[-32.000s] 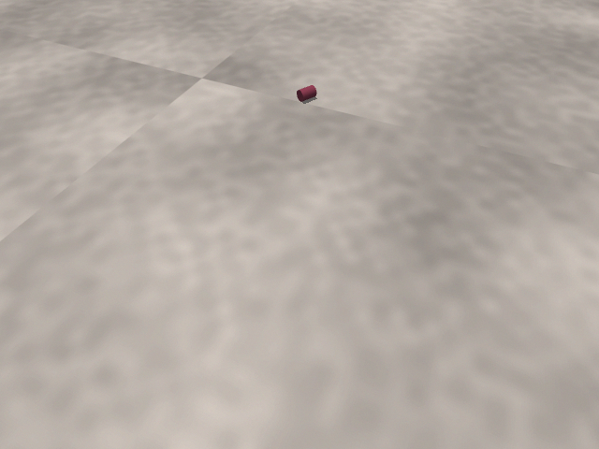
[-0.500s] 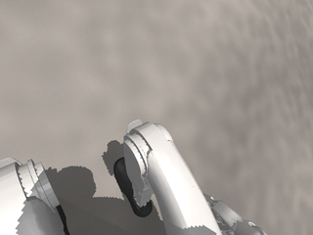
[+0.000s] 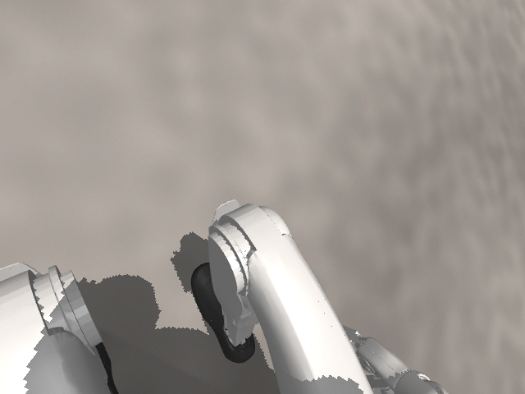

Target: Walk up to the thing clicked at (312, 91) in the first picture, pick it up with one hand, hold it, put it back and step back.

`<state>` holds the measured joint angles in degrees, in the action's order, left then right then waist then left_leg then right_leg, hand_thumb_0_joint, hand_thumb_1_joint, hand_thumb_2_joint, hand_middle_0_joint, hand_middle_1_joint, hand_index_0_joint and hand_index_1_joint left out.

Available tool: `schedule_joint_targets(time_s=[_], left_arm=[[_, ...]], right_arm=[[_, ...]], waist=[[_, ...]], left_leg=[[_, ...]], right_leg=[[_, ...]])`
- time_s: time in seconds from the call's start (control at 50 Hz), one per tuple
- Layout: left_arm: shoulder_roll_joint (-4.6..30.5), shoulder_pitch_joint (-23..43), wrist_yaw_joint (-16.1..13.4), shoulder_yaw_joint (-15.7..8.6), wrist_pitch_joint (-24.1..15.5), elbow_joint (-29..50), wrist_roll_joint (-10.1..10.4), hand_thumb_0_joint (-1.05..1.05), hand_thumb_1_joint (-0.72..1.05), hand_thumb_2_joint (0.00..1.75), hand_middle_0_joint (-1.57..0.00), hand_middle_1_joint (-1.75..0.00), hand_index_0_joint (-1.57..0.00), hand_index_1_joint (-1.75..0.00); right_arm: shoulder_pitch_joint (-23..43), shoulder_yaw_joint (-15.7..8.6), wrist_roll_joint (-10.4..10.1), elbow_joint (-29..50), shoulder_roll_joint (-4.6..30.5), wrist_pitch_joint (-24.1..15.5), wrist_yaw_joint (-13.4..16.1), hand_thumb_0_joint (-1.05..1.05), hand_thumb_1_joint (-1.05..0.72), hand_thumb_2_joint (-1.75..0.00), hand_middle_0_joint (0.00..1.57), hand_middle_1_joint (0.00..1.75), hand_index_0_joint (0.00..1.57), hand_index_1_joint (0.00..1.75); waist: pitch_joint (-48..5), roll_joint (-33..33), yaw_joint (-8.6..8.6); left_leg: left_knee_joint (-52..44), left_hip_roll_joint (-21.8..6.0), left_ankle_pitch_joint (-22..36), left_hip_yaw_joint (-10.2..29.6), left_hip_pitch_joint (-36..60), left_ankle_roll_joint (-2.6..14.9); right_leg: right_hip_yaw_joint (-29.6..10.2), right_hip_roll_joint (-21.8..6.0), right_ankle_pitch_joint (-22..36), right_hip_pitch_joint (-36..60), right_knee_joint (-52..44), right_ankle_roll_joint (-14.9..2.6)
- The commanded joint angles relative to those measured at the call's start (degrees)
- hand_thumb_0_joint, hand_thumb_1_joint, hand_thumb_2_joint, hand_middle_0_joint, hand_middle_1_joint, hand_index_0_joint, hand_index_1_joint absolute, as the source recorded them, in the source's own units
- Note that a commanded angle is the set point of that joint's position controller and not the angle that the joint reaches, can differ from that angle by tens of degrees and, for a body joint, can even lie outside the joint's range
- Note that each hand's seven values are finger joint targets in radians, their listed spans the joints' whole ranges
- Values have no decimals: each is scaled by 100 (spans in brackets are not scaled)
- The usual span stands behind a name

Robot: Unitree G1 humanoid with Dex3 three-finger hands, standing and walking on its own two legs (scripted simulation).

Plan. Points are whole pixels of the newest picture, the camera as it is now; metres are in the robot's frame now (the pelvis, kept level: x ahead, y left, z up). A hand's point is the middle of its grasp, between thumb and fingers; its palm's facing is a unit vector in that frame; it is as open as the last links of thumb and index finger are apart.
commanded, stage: open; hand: left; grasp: from above
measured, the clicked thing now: out of the picture +0.45 +0.35 -0.27
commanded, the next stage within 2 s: withdraw in 0.04 s
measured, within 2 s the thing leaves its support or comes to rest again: neither
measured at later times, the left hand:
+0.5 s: hand out of the picture +0.45 +0.36 -0.17, palm faces -0.27 -0.11 -0.96, open 14.0 cm
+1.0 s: hand out of the picture +0.41 +0.35 -0.09, palm faces -0.48 -0.12 -0.87, open 13.8 cm
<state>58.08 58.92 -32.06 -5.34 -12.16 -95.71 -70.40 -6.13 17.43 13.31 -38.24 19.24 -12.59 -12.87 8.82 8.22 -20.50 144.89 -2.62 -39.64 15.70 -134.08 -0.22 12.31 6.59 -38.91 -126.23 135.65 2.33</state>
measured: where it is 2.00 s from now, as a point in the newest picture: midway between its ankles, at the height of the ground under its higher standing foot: (171, 362)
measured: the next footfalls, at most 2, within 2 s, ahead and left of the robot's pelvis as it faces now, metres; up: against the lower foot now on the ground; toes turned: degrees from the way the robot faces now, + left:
none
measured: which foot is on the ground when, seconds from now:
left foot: down 0.00-1.00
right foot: down 0.00-1.00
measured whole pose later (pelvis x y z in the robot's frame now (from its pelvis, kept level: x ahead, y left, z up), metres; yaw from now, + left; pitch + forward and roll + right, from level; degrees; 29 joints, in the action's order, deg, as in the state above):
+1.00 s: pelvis -0.01 -0.01 +0.05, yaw +7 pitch +32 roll -8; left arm 44.9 57.8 -13.2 1.0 -10.7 -81.4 -67.9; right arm -9.3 7.8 6.4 -38.4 18.3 -1.3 -6.0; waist -2.7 1.1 -14.2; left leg 132.0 -1.7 -35.0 8.5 -129.5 -0.3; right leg 6.8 3.8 -37.3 -123.6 128.3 0.6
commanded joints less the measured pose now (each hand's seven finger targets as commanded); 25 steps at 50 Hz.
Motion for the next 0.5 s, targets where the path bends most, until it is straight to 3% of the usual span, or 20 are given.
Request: schedule_joint_targets(time_s=[0.0,0.04,0.08,0.1,0.12,0.14,0.16,0.22,0.3,0.32,0.4,0.48], left_arm=[[1362,1307,-249,-110,-42,515,-48,0,-49,98,-9,-98,-9,-98],[1163,1398,-270,16,-59,575,-54,0,-49,98,-9,-98,-8,-98],[1330,1444,-308,-93,-53,675,-48,0,-51,99,-7,-98,-7,-99],[1203,1475,-308,-7,-41,595,-48,0,-51,99,-8,-98,-7,-99],[1485,1299,-347,-204,-25,490,-78,0,-50,99,-7,-100,-7,-100],[1347,1307,-351,-135,-10,446,-74,0,-49,96,-7,-100,-9,-98],[1394,1313,-361,-232,-3,470,-46,0,-49,96,-8,-98,-9,-97],[1200,1497,-346,-66,0,1150,-16,0,-48,96,-8,-98,-9,-97],[1223,1216,-320,-356,177,1816,63,0,-50,96,-7,-98,-8,-97],[1123,1197,-282,-380,254,1967,92,0,-50,96,-8,-98,-8,-97],[723,817,36,-351,594,2777,274,0,-51,98,-7,-98,-7,-98],[-18,887,577,73,922,3126,495,0,-51,98,-7,-97,-7,-97]], right_arm=[[-1054,-553,-48,-24,1841,11,45,0,-88,-90,20,30,20,30],[-984,-534,-44,26,1801,1,34,0,-88,-90,20,30,20,30],[-973,-548,-49,1,1842,-12,41,0,-88,-90,20,30,20,30],[-967,-534,-50,50,1817,-27,37,0,-89,-90,20,30,20,30],[-994,-574,-54,-32,1864,-5,58,0,-89,-90,20,30,20,30],[-1014,-562,-42,27,1835,-11,49,0,-90,-90,20,30,20,30],[-1082,-569,-27,-18,1817,-17,33,0,-90,-90,20,30,20,30],[-943,-589,-20,37,1747,-58,20,0,-90,-90,20,30,20,30],[-984,-821,-113,-57,1693,-41,-44,0,-90,-90,20,30,20,30],[-1058,-905,-128,-56,1660,-25,-74,0,-90,-90,20,30,20,30],[-1054,-1221,-332,-63,1513,130,-147,0,-90,-90,20,30,20,30],[-1179,-1510,-587,-174,1375,382,-127,0,-90,-90,20,30,20,30]], waist=[[-3514,-3037,-219],[-3436,-3095,-227],[-3519,-3142,-188],[-3512,-3078,-242],[-3511,-3057,-182],[-3423,-3002,-218],[-3384,-2904,-207],[-3994,-3415,-79],[-4618,-3790,251],[-4624,-3898,253],[-5157,-3938,643],[-4945,-3391,657]], left_leg=[[-1428,-186,1069,-546,2812,65],[-1465,-178,1040,-540,2790,48],[-1455,-196,1098,-517,2869,40],[-1474,-183,1048,-514,2879,43],[-1476,-204,1003,-537,2845,53],[-1422,-187,936,-576,2658,78],[-1427,-178,894,-586,2571,92],[-1483,-184,1251,-592,3147,24],[-1525,-162,1609,-687,3419,-17],[-1569,-148,1619,-700,3430,-29],[-1788,-91,1505,-872,3414,25],[-2134,-37,1083,-896,3211,88]], right_leg=[[459,155,1486,1825,-1191,-348],[467,139,1440,1715,-1168,-362],[471,143,1468,1694,-1159,-357],[466,141,1448,1691,-1151,-364],[448,161,1411,1746,-1202,-360],[404,168,1373,1773,-1220,-356],[407,154,1328,1791,-1246,-347],[433,158,1632,1908,-1197,-366],[367,130,1896,1925,-1135,-387],[356,98,1897,1847,-1133,-399],[150,95,1787,1839,-1311,-439],[-3,26,1431,1547,-1580,-455]])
